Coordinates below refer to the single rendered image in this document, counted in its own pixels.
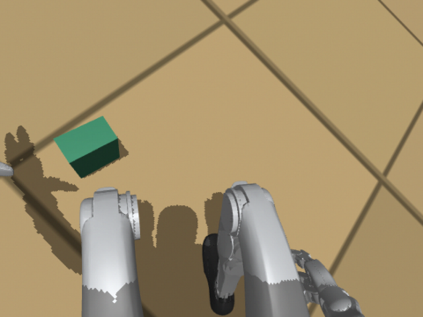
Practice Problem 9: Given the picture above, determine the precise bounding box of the carton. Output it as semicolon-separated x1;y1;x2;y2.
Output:
54;116;120;178

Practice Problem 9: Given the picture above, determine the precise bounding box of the left robot hand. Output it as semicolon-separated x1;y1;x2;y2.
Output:
0;162;14;176

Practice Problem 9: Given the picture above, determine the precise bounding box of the right robot foot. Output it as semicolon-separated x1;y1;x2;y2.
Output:
202;234;235;316

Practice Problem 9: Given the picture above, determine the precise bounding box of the right robot hand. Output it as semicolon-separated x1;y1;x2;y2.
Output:
290;249;338;304

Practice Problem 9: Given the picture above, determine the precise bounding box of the right robot arm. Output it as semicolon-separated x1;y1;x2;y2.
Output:
319;286;365;317

